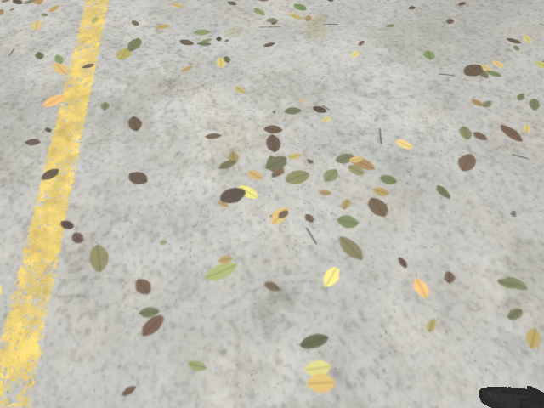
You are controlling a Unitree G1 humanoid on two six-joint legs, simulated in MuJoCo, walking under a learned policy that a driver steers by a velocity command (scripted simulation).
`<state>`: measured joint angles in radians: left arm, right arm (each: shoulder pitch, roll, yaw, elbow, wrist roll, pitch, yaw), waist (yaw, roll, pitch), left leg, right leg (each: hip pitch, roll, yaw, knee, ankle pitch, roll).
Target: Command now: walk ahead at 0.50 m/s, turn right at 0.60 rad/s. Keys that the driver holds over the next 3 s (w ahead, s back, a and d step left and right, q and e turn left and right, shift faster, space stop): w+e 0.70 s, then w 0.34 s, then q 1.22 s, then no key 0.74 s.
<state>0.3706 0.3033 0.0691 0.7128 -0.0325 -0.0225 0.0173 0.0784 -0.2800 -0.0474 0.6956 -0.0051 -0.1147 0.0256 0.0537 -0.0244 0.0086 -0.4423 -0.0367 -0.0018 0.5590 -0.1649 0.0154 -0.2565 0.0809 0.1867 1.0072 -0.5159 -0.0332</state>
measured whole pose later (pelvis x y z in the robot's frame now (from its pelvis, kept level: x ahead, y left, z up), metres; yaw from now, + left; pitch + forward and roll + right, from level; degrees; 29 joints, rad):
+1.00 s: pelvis +0.54 -0.14 +0.00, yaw -31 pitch +2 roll +1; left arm 0.37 0.30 0.06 0.76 -0.02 -0.04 0.01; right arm 0.08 -0.28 -0.04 0.70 0.00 -0.12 0.04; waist 0.06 -0.01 0.01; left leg -0.46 -0.03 0.02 0.56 -0.15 0.03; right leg -0.16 0.08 0.17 0.86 -0.51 -0.04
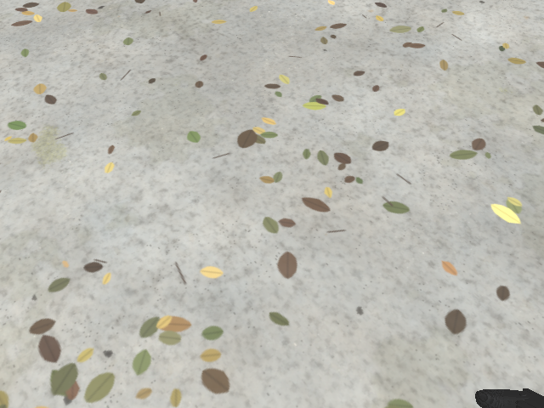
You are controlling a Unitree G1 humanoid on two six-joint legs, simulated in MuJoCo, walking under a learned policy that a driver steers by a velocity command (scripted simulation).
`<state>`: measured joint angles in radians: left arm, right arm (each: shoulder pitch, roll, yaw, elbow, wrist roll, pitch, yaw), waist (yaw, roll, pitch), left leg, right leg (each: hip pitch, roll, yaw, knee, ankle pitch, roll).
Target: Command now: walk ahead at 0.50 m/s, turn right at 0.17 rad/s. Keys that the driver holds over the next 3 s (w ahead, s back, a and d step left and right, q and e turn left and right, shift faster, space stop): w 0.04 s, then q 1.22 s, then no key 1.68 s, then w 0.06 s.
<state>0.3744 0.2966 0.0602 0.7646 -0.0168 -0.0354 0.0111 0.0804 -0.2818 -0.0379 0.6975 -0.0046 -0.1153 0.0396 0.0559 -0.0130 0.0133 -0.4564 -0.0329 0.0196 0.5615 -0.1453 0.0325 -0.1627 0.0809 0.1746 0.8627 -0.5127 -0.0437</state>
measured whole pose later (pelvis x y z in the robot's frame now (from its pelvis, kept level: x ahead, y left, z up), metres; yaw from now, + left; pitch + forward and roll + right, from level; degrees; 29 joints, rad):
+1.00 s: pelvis +0.19 +0.02 +0.02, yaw +29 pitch +2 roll -3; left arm 0.10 0.33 0.10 0.78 0.01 0.02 0.04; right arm 0.23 -0.30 -0.06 0.63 0.00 0.03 -0.02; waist -0.01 -0.03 0.05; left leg -0.29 -0.02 -0.07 0.47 -0.22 0.05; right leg -0.55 0.01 0.03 1.07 -0.39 0.07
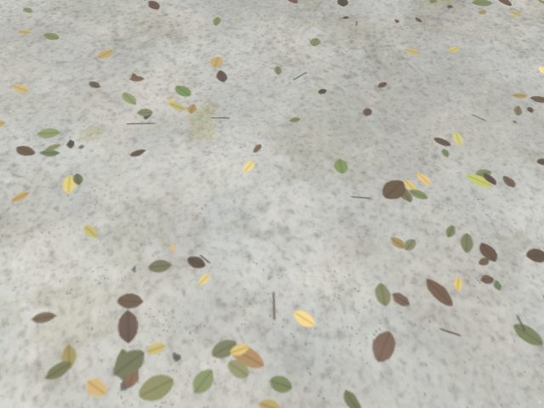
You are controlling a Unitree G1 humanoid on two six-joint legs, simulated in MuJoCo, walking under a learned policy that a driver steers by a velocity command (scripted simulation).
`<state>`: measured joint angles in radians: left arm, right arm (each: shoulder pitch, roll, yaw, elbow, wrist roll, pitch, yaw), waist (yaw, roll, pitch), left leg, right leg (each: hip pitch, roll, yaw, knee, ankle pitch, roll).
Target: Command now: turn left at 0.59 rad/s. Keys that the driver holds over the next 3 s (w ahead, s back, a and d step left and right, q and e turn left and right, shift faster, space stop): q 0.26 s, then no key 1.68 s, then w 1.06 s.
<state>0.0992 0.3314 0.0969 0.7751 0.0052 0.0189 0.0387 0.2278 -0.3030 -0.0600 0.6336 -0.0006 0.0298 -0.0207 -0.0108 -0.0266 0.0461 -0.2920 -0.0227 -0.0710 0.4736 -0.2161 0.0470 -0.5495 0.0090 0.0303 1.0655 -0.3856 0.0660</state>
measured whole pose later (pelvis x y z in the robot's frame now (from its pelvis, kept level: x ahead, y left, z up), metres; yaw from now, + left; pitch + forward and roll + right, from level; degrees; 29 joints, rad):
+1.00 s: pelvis +0.00 +0.01 -0.01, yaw +15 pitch -2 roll +0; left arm 0.18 0.29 0.03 0.95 0.01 0.00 0.02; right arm 0.21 -0.23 -0.02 0.72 -0.02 0.01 -0.01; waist 0.02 0.00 0.03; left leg -0.18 -0.03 -0.04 0.50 -0.29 0.02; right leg -0.17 -0.05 0.03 0.45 -0.26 0.07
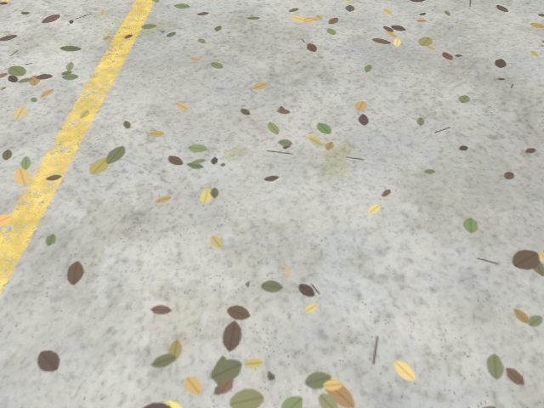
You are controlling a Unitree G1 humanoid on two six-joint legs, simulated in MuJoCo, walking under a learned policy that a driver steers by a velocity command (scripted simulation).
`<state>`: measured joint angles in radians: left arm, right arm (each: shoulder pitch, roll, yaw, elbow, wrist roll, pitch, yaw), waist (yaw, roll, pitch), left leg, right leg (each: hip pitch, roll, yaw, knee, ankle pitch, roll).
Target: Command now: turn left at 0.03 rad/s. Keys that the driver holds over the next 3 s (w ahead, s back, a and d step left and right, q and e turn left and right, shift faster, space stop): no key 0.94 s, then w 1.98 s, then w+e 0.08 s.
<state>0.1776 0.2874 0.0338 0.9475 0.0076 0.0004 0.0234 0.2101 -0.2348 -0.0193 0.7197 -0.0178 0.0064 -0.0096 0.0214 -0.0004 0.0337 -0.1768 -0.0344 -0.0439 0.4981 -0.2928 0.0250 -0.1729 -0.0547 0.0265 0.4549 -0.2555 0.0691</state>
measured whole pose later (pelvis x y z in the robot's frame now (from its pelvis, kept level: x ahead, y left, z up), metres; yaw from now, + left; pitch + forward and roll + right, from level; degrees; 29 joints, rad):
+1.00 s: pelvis +0.00 -0.01 +0.00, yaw +0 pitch -2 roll +0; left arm 0.26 0.21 0.02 1.13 0.00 0.01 0.05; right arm 0.27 -0.22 -0.01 1.03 0.00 0.00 -0.03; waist 0.01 0.00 0.03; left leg -0.18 -0.02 -0.04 0.50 -0.29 0.01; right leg -0.20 -0.04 0.03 0.50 -0.28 0.04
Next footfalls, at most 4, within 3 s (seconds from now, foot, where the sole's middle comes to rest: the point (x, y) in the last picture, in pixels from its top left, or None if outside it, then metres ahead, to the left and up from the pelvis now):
1.62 left None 0.41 0.08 -0.77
2.16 right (345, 330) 0.73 -0.16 -0.77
2.72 left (264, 235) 1.05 0.07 -0.77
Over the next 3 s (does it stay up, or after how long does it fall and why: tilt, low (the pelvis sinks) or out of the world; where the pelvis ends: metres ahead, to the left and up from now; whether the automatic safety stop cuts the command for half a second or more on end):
stays up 1.02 -0.01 0.01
